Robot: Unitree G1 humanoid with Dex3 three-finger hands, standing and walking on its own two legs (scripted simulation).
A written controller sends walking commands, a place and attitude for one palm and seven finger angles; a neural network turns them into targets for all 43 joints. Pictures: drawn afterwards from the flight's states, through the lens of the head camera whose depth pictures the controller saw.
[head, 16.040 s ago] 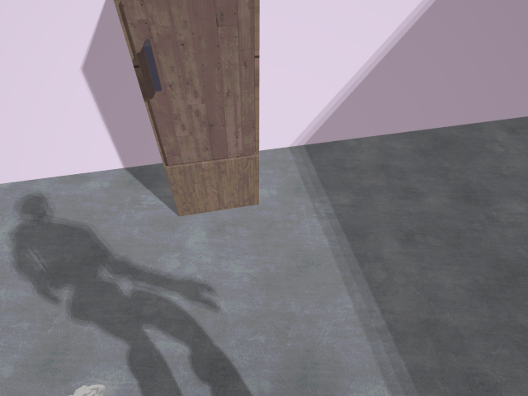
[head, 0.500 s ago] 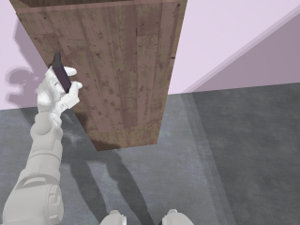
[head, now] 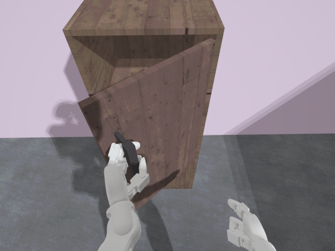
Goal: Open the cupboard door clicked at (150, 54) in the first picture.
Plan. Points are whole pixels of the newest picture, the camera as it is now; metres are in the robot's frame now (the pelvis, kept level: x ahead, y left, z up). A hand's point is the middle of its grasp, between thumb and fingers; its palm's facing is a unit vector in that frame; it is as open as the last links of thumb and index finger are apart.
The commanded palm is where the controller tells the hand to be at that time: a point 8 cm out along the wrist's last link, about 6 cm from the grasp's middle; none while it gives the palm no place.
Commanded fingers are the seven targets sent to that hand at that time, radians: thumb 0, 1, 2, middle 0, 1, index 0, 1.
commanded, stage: pull the door open along its arc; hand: left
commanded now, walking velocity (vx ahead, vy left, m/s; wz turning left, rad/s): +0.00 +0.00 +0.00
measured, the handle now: (128, 156) +0.33 +0.11 +0.06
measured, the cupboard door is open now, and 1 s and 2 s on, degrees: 41 45 48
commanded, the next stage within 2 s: open thumb and fingers to let go in 0.14 s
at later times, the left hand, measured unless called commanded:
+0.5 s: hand (152, 179) +0.27 +0.05 +0.06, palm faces +0.43 -0.90 -0.05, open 7.6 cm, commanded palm +0.23 +0.09 +0.06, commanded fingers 0.00 -0.08 0.48 -0.33 -1.25 -0.33 -1.25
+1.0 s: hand (152, 178) +0.27 +0.05 +0.05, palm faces +0.36 -0.93 -0.03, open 14.8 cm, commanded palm +0.23 +0.09 +0.06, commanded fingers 0.00 -0.50 0.30 -0.16 -0.35 -0.16 -0.35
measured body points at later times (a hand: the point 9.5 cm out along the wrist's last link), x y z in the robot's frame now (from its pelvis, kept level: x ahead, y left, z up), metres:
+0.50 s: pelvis -0.01 -0.05 +0.00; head +0.02 -0.08 +0.45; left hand +0.24 +0.10 +0.06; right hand +0.16 -0.27 -0.11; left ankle +0.00 +0.13 -0.69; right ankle -0.03 -0.09 -0.69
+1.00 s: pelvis -0.02 -0.02 +0.00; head +0.00 -0.04 +0.45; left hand +0.25 +0.10 +0.06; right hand +0.15 -0.24 -0.10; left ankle +0.00 +0.13 -0.69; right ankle -0.03 -0.09 -0.69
